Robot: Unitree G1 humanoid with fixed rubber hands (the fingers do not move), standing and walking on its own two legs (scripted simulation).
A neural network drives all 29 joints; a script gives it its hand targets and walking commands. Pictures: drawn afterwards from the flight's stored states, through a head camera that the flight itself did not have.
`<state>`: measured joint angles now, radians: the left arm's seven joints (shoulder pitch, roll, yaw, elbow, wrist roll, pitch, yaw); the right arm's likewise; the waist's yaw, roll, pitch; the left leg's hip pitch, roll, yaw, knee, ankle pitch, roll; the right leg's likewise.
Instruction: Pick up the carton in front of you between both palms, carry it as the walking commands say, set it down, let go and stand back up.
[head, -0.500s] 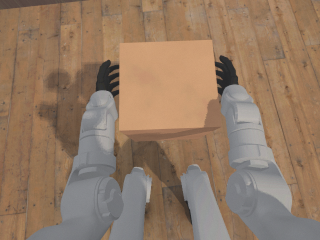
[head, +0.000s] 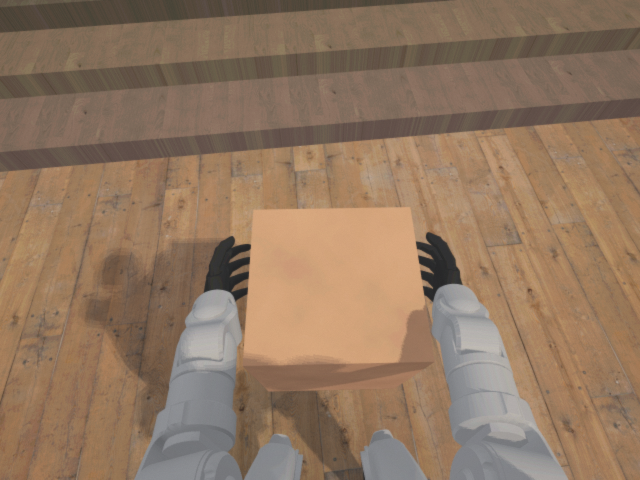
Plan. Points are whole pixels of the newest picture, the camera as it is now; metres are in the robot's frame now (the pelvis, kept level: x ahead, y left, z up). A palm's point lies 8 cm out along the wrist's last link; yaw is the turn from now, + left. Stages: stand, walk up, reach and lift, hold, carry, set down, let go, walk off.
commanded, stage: reach and lift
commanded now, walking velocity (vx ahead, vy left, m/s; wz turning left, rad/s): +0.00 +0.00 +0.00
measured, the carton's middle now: (331, 309) +0.37 +0.00 -0.10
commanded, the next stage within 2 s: hold in 1.42 s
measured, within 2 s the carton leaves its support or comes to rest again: neither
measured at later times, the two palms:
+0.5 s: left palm (181, 283) +0.32 +0.15 +0.10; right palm (485, 279) +0.32 -0.15 +0.10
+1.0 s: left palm (178, 279) +0.32 +0.15 +0.11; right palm (489, 274) +0.32 -0.15 +0.11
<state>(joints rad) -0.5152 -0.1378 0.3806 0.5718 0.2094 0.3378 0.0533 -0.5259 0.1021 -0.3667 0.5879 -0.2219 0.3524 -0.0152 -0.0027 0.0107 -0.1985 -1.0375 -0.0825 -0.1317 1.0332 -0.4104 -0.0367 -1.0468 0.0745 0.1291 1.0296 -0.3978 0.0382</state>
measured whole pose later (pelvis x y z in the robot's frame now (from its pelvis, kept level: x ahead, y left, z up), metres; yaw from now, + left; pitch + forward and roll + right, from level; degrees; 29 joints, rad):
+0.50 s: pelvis +0.03 +0.00 +0.08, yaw +0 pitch -1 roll +0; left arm -0.26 -0.15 0.25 0.39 0.25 0.57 0.02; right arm -0.25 0.15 -0.25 0.38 -0.25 0.59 -0.01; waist 0.00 0.00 -0.08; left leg -0.22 -0.04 -0.15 0.47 -0.24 -0.02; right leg -0.22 0.04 0.14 0.46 -0.23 0.02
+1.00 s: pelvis +0.02 +0.00 +0.08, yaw +0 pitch -4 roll +0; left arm -0.31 -0.17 0.29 0.36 0.30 0.63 -0.01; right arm -0.31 0.16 -0.28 0.35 -0.30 0.64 0.01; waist 0.00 0.00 0.00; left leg -0.15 -0.04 -0.14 0.43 -0.22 -0.02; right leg -0.15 0.04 0.14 0.42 -0.21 0.02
